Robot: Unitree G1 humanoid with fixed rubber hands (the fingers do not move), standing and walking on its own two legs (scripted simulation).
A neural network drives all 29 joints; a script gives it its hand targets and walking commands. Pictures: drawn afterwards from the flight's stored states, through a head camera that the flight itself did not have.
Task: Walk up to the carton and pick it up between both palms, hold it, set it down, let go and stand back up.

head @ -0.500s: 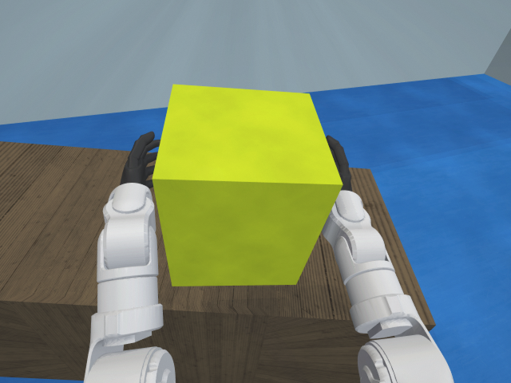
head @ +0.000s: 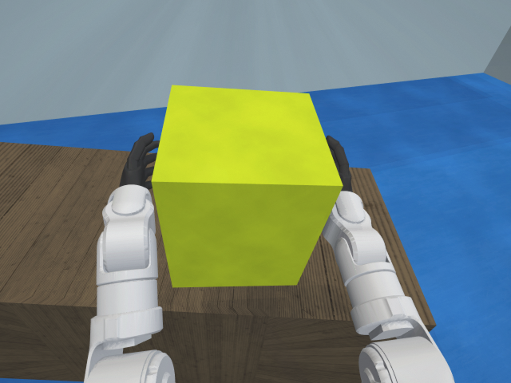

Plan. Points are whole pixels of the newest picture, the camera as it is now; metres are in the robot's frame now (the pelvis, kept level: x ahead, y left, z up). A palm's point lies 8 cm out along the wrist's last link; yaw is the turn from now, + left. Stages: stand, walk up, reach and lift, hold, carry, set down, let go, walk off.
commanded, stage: hold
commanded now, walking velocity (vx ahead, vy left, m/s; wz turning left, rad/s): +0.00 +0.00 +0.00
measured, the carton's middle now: (239, 192) +0.37 +0.00 +0.14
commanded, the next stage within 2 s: set down in 1.06 s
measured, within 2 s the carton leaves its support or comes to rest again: neither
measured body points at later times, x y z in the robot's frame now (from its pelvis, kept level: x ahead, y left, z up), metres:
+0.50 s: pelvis +0.00 +0.00 +0.00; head -0.04 +0.03 +0.45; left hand +0.37 +0.15 +0.17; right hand +0.36 -0.15 +0.17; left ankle +0.02 +0.11 -0.75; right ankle +0.02 -0.11 -0.75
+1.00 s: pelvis +0.00 +0.00 +0.00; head -0.03 +0.03 +0.45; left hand +0.37 +0.16 +0.17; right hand +0.37 -0.15 +0.17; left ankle +0.02 +0.11 -0.75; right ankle +0.02 -0.11 -0.75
